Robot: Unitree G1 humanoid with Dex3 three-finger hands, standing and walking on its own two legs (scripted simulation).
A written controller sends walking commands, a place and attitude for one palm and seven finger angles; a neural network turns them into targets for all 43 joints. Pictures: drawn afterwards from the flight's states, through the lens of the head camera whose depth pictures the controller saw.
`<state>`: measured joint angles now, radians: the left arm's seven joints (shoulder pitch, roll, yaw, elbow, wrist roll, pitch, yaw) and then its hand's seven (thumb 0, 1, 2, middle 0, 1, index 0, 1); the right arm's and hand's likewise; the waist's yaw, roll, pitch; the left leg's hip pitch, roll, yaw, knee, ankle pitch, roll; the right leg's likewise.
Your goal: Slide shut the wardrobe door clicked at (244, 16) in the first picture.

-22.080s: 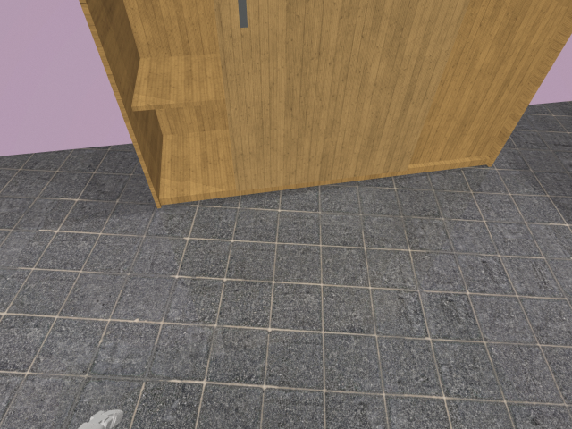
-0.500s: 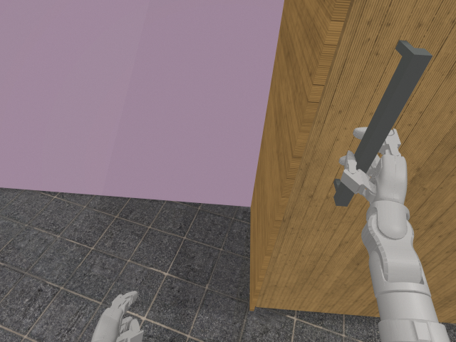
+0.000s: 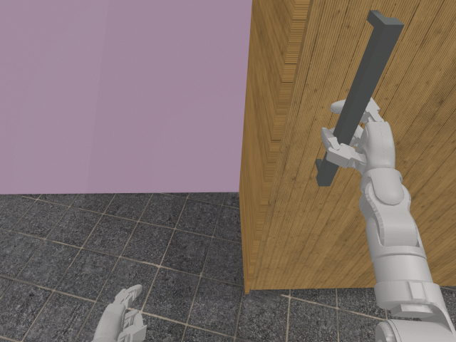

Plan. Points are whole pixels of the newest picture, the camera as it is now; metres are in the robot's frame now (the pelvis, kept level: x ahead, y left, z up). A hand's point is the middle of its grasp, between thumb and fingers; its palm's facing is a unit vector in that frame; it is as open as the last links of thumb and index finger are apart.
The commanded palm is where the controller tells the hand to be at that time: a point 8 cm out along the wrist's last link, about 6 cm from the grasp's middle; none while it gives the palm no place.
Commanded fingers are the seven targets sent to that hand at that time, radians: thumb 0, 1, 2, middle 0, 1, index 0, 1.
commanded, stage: loosen the grip on the handle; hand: right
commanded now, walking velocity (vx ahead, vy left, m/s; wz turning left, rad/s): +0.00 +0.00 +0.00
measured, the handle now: (344, 114) +0.43 -0.18 +0.20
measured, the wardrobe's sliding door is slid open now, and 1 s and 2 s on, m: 0.00 0.00 0.00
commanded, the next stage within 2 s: slip the hand off the handle in 0.48 s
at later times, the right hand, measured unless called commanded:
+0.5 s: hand (328, 153) +0.39 -0.16 +0.15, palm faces +0.17 +0.98 -0.12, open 14.2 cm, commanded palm +0.36 -0.20 +0.16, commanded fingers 0.00 0.55 -0.20 0.25 1.15 0.25 1.15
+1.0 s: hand (365, 162) +0.38 -0.22 +0.14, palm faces +0.21 +0.97 -0.09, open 14.6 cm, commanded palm +0.36 -0.25 +0.15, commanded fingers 0.00 0.55 -0.20 0.25 1.15 0.25 1.15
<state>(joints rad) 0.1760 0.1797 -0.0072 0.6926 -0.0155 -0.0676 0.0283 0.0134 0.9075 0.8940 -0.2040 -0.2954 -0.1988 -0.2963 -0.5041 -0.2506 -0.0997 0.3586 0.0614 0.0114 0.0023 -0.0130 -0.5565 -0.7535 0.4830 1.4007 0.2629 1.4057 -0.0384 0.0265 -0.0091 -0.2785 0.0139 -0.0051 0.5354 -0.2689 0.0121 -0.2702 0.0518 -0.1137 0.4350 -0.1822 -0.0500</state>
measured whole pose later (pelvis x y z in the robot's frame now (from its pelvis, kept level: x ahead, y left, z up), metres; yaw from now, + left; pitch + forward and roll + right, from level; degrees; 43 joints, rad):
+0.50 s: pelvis -0.02 +0.04 -0.01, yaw +1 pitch +4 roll +1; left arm 0.31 0.27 0.02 0.75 -0.05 -0.09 0.01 0.02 0.91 0.89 -0.20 -0.29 -0.19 -0.30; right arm -0.53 -0.34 -0.20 0.61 0.11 -0.23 0.01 -0.01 0.52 -0.22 0.43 1.31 0.29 1.22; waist 0.01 -0.02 -0.06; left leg -0.40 -0.09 0.03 0.59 -0.26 0.06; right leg -0.46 0.00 0.00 0.64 -0.27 -0.01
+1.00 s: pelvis +0.01 -0.01 -0.01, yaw +1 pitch +3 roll +2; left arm 0.22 0.21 -0.05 0.63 -0.03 -0.12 0.05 0.01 0.91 0.89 -0.20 -0.30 -0.20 -0.30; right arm -0.36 -0.31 -0.20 0.35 0.11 -0.10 0.00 -0.01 0.55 -0.20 0.33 1.18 0.27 1.16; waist -0.02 0.00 -0.07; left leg -0.34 -0.03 0.00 0.60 -0.31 0.01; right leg -0.39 0.05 -0.02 0.64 -0.30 -0.07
